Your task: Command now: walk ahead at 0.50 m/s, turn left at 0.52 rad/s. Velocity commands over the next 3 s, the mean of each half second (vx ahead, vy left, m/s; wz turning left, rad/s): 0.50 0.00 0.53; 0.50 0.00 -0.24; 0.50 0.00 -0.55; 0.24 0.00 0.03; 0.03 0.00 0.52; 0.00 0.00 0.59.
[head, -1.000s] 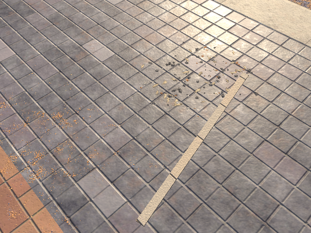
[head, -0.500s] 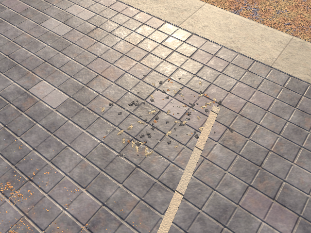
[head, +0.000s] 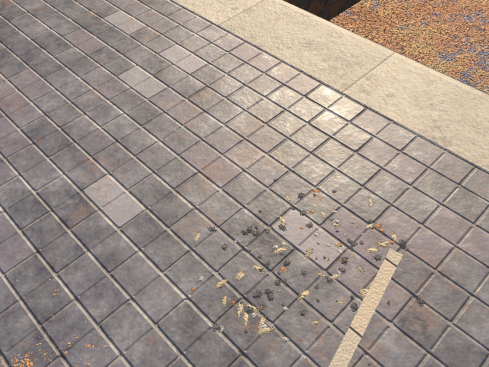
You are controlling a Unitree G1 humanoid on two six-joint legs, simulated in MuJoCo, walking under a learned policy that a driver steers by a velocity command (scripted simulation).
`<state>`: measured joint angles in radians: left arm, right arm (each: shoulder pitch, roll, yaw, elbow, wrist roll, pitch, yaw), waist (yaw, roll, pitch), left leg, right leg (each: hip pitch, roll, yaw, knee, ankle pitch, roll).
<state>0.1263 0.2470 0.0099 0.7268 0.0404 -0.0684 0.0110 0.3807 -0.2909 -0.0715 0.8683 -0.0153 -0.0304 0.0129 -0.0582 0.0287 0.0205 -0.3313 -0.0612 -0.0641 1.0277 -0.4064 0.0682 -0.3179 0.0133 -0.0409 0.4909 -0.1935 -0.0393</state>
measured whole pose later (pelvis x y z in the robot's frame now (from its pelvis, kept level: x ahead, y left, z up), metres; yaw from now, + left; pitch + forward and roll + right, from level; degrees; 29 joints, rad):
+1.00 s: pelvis +0.51 +0.12 -0.02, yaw +6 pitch +1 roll +0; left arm 0.12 0.23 0.03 0.78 0.04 -0.03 -0.04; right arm 0.40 -0.23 -0.02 0.96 -0.02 -0.06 -0.03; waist -0.02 0.00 0.05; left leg 0.01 -0.01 0.21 0.69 -0.46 0.04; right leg -0.44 0.07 -0.11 0.58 -0.17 -0.17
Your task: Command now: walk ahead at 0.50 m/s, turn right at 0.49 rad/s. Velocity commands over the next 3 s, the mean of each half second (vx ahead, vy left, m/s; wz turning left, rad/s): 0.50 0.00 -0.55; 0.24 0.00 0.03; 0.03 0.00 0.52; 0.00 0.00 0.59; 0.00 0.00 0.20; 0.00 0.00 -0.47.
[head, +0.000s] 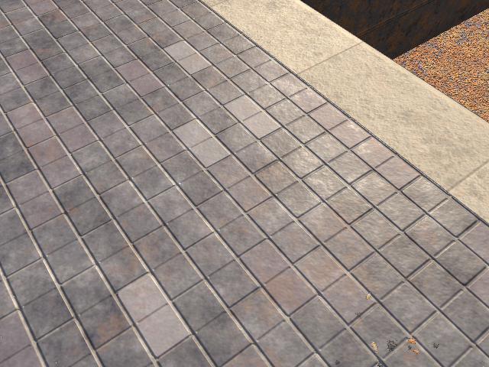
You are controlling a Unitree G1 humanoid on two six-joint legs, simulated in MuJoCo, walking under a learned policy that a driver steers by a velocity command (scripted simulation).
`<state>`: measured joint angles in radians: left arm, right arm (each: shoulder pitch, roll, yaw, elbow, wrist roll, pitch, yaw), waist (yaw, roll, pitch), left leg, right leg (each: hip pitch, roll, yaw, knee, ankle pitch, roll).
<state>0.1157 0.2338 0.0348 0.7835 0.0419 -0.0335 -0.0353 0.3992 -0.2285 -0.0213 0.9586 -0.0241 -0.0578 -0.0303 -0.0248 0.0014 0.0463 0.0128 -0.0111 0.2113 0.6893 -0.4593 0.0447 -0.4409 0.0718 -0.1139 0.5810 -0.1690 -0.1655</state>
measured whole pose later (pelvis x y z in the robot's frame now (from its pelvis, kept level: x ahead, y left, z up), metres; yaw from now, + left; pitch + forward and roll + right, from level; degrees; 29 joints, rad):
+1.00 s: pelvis +0.42 -0.04 +0.02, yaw -13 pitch +0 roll +1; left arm 0.13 0.22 0.00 0.76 0.02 -0.01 0.04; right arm 0.32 -0.27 -0.06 0.86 -0.01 0.02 -0.01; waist -0.05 0.03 0.06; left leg -0.38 -0.05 -0.02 0.96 -0.52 0.02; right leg -0.32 0.00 -0.04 0.50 -0.18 -0.05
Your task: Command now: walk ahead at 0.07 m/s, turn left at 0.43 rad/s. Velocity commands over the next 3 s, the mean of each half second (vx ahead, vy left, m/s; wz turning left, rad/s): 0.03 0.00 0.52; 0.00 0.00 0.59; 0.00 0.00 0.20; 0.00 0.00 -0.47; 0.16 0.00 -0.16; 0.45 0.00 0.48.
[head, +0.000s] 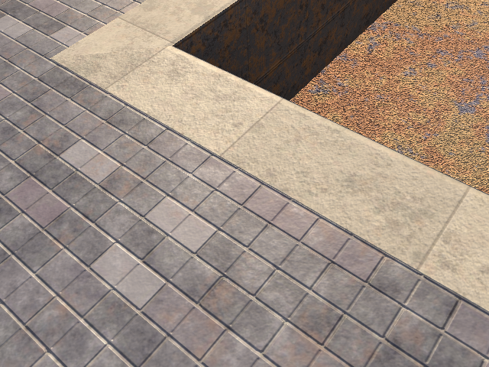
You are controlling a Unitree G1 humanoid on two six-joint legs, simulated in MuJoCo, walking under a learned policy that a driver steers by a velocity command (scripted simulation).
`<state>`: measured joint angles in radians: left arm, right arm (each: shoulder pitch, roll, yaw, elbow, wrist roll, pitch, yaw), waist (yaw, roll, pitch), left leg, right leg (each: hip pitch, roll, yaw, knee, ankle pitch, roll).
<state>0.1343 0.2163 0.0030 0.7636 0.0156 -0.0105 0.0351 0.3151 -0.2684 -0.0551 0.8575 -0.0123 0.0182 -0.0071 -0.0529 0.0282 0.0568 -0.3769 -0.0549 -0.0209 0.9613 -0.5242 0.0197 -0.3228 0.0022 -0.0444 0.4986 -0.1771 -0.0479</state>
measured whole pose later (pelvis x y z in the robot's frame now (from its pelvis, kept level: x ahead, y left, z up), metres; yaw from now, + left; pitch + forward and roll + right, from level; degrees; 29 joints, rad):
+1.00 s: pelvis -0.02 -0.01 +0.01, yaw +35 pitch +0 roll +1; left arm 0.17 0.26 0.02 0.70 0.02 0.03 0.04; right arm 0.23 -0.34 -0.10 0.76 -0.02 0.07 0.03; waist -0.02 0.06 0.07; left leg -0.47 -0.11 -0.10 1.09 -0.41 -0.03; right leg -0.20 0.02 -0.03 0.42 -0.22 -0.05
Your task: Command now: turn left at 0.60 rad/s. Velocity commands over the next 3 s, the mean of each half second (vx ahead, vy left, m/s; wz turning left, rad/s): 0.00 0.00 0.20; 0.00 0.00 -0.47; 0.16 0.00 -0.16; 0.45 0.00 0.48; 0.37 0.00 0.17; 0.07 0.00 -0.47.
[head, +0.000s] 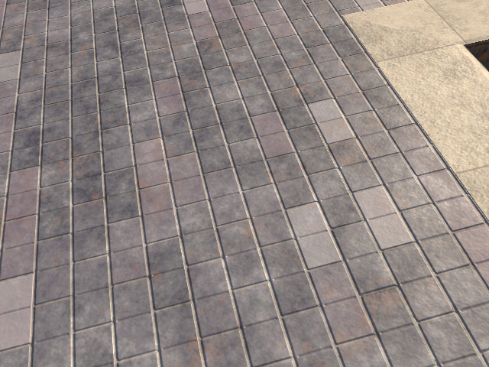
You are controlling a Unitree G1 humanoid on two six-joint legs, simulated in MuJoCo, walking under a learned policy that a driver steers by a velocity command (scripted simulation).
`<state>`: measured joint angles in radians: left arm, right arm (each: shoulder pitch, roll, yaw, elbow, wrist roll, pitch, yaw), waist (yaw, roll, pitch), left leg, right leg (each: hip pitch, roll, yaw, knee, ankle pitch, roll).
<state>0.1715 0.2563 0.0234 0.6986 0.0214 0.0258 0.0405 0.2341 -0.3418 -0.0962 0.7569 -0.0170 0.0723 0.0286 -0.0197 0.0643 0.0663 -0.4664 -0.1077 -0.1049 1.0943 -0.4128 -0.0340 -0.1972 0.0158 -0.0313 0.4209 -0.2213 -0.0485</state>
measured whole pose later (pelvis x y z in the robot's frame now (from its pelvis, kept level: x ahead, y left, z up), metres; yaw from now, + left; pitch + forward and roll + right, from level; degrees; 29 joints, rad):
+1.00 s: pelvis -0.06 -0.01 +0.00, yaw -14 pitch +0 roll +2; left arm 0.23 0.28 0.06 0.75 0.00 0.04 0.00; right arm 0.17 -0.31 -0.06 0.81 -0.03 0.06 -0.01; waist 0.00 0.04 0.08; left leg -0.48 0.01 -0.03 1.05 -0.35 -0.04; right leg -0.20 0.09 0.07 0.41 -0.20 -0.09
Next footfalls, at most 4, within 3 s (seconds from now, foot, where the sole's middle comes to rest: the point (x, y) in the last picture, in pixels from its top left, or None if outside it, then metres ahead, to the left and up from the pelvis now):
0.28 left None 0.01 0.12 -0.78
0.76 right None -0.03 -0.07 -0.78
1.34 left None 0.03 0.09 -0.78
1.80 right None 0.30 -0.17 -0.78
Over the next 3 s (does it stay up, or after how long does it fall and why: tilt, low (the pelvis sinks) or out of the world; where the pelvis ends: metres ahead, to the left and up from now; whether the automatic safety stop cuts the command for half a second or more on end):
stays up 0.53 -0.07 0.00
